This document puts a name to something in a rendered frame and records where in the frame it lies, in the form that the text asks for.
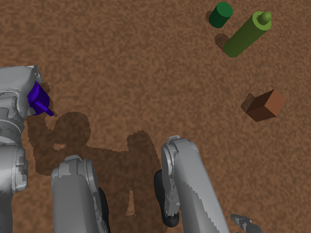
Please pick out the left robot foot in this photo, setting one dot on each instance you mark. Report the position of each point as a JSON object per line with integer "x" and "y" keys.
{"x": 105, "y": 210}

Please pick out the right robot foot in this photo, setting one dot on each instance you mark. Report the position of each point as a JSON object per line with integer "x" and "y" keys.
{"x": 169, "y": 221}

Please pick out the left robot hand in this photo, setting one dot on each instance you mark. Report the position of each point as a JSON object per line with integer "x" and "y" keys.
{"x": 21, "y": 78}

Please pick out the left robot arm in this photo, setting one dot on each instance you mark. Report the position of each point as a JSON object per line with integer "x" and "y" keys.
{"x": 13, "y": 163}

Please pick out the right robot hand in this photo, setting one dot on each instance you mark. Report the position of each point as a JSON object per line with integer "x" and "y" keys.
{"x": 245, "y": 223}

